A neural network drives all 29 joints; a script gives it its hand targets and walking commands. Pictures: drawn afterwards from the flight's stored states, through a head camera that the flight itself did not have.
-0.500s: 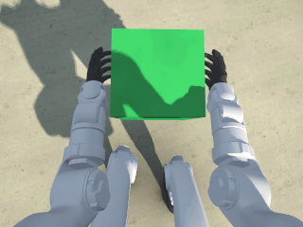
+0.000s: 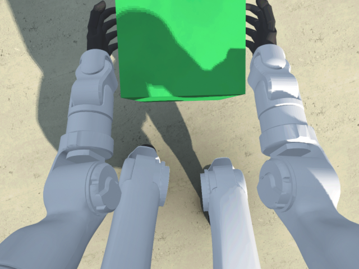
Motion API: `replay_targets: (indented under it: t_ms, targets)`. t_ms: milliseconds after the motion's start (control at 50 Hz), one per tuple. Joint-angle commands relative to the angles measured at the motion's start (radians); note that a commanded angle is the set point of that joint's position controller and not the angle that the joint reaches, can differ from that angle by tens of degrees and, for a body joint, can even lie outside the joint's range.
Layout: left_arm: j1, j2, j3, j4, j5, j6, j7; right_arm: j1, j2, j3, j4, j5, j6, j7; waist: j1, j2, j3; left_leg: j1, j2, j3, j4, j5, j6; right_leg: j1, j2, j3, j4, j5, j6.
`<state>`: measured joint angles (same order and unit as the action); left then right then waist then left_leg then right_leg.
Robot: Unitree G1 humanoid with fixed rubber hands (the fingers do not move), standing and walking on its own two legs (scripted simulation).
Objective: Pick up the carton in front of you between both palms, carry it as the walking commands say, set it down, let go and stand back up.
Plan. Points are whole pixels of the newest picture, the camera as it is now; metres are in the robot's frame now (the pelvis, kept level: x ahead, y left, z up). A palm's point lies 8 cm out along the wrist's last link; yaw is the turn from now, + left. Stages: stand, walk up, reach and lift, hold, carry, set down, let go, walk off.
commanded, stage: set down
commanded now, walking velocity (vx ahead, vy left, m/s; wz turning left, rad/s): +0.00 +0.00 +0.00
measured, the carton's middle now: (181, 53) +0.52 +0.06 -0.22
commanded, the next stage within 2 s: none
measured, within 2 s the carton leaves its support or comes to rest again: rests again in 0.92 s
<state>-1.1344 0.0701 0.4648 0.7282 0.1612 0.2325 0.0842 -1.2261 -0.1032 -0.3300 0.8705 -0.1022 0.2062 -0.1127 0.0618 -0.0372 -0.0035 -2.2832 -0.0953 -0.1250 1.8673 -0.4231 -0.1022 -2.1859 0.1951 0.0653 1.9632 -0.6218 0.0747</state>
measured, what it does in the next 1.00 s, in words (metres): lowers itself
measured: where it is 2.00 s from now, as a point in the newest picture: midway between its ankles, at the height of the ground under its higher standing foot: (177, 197)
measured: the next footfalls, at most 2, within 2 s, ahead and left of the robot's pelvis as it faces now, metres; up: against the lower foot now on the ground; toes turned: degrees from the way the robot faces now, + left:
none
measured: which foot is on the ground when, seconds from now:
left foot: down 0.00-1.00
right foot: down 0.00-1.00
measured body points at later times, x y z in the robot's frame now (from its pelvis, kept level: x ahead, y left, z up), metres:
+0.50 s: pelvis +0.00 +0.00 -0.05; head +0.36 +0.01 +0.23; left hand +0.50 +0.22 -0.21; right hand +0.55 -0.09 -0.22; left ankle +0.13 +0.14 -0.40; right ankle +0.08 -0.12 -0.40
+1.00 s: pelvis +0.00 +0.00 -0.06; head +0.36 +0.00 +0.21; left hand +0.51 +0.22 -0.23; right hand +0.55 -0.09 -0.24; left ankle +0.13 +0.14 -0.40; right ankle +0.08 -0.11 -0.40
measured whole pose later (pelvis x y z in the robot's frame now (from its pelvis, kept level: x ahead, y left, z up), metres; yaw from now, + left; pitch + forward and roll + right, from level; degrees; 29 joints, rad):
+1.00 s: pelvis +0.00 +0.00 -0.06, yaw -1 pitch +41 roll +1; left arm -1.29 0.21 0.47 1.02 0.10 0.14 0.03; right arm -1.40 -0.18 -0.22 1.10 -0.09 0.14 -0.08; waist 0.09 -0.01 0.22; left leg -2.32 -0.04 -0.07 2.10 -0.49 -0.08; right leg -2.24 0.17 0.05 2.19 -0.67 0.05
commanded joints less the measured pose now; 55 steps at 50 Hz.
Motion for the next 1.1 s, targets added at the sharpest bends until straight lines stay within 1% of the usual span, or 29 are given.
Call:
replay_targets:
  t_ms: [0, 100, 120, 180, 220, 240, 320, 420, 500, 600, 800, 960, 1080]
  targets:
    - [-0.635, -0.802, -0.466, -0.014, -0.107, -0.032, -0.224, -0.594, 0.877, 0.423, -0.034, 0.102, -0.034, 0.206, 0.043, -0.003, -1.128, 0.817, -0.020, 0.229, -0.015, 0.281, 0.038, 0.376, 0.001, -0.133, -0.183, 0.264, -0.025]
    - [-0.700, -0.763, -0.479, -0.019, -0.147, -0.047, -0.220, -0.662, 0.844, 0.458, -0.034, 0.141, -0.049, 0.194, 0.054, -0.007, -1.143, 0.810, -0.010, 0.235, 0.051, 0.305, 0.038, 0.380, -0.006, -0.136, -0.114, 0.284, -0.027]
    - [-0.742, -0.763, -0.484, -0.043, -0.162, -0.050, -0.224, -0.678, 0.845, 0.465, -0.045, 0.150, -0.050, 0.194, 0.065, -0.015, -1.147, 0.769, -0.011, 0.239, 0.057, 0.300, 0.039, 0.392, -0.011, -0.133, -0.103, 0.283, -0.033]
    - [-0.767, -0.758, -0.487, -0.057, -0.194, -0.056, -0.236, -0.705, 0.879, 0.504, -0.067, 0.165, -0.051, 0.185, 0.082, -0.087, -1.155, 0.753, -0.013, 0.236, 0.085, 0.355, 0.049, 0.425, -0.011, -0.140, -0.072, 0.352, -0.026]
    - [-0.738, -0.771, -0.483, -0.038, -0.209, -0.059, -0.240, -0.711, 0.896, 0.524, -0.085, 0.171, -0.056, 0.181, 0.079, -0.114, -1.161, 0.759, -0.013, 0.232, 0.101, 0.378, 0.055, 0.422, -0.011, -0.142, -0.064, 0.378, -0.022]
    - [-0.720, -0.767, -0.471, -0.013, -0.202, -0.057, -0.244, -0.708, 0.897, 0.523, -0.079, 0.170, -0.058, 0.182, 0.078, -0.119, -1.131, 0.746, -0.012, 0.229, 0.108, 0.376, 0.058, 0.398, -0.012, -0.139, -0.063, 0.377, -0.023]
    - [-0.652, -0.763, -0.410, 0.069, -0.158, -0.050, -0.263, -0.646, 0.876, 0.473, -0.005, 0.134, -0.060, 0.192, 0.083, -0.109, -0.975, 0.640, -0.009, 0.232, 0.120, 0.328, 0.060, 0.339, -0.012, -0.121, -0.062, 0.354, -0.034]
    - [-0.669, -0.734, -0.381, 0.076, -0.132, -0.058, -0.276, -0.619, 0.851, 0.419, 0.053, 0.111, -0.066, 0.201, 0.082, -0.082, -0.895, 0.581, -0.006, 0.230, 0.127, 0.303, 0.063, 0.291, -0.007, -0.110, -0.053, 0.337, -0.045]
    - [-0.682, -0.721, -0.374, 0.080, -0.139, -0.074, -0.273, -0.637, 0.817, 0.402, 0.062, 0.109, -0.080, 0.199, 0.071, -0.072, -0.857, 0.571, -0.005, 0.223, 0.136, 0.308, 0.064, 0.262, -0.006, -0.106, -0.045, 0.322, -0.051]
    - [-0.679, -0.693, -0.350, 0.113, -0.138, -0.085, -0.271, -0.655, 0.764, 0.388, 0.073, 0.101, -0.094, 0.199, 0.061, -0.076, -0.799, 0.545, -0.004, 0.213, 0.145, 0.288, 0.068, 0.236, -0.011, -0.103, -0.037, 0.294, -0.058]
    - [-0.639, -0.647, -0.289, 0.193, -0.123, -0.106, -0.263, -0.654, 0.689, 0.368, 0.102, 0.093, -0.112, 0.211, 0.064, -0.085, -0.700, 0.506, -0.004, 0.193, 0.162, 0.284, 0.082, 0.191, -0.020, -0.091, -0.016, 0.293, -0.064]
    - [-0.617, -0.585, -0.246, 0.243, -0.103, -0.108, -0.266, -0.581, 0.610, 0.308, 0.165, 0.036, -0.103, 0.221, 0.035, -0.055, -0.593, 0.458, -0.005, 0.178, 0.162, 0.230, 0.082, 0.146, -0.029, -0.080, -0.010, 0.252, -0.072]
    - [-0.601, -0.527, -0.213, 0.272, -0.089, -0.110, -0.262, -0.538, 0.551, 0.265, 0.201, -0.006, -0.094, 0.227, 0.014, -0.051, -0.526, 0.429, -0.006, 0.165, 0.159, 0.190, 0.083, 0.130, -0.038, -0.072, -0.008, 0.221, -0.077]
